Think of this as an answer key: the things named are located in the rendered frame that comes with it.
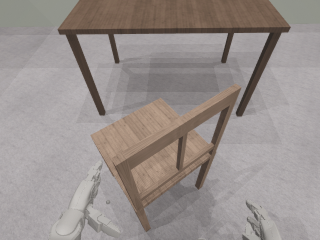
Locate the right robot hand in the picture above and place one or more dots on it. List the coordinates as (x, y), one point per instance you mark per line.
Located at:
(265, 229)

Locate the chair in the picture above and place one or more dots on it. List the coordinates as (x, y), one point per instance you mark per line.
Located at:
(152, 149)

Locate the table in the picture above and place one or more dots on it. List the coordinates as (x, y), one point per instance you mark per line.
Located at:
(97, 17)

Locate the left robot hand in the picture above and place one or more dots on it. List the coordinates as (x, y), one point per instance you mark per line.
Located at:
(85, 194)

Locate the left robot forearm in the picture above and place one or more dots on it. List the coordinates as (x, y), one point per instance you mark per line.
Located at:
(69, 226)

